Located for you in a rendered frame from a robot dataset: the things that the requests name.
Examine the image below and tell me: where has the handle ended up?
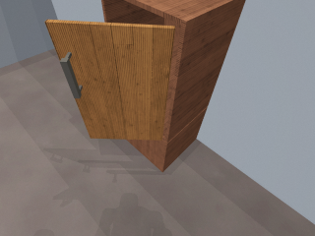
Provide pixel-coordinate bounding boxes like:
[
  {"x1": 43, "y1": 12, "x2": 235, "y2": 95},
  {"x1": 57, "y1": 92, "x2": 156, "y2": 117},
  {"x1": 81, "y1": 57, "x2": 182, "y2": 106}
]
[{"x1": 60, "y1": 52, "x2": 83, "y2": 99}]

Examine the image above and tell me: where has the cupboard door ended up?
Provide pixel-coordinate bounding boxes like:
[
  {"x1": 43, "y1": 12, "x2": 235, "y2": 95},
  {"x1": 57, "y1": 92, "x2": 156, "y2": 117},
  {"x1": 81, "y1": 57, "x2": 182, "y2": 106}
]
[{"x1": 45, "y1": 19, "x2": 175, "y2": 141}]

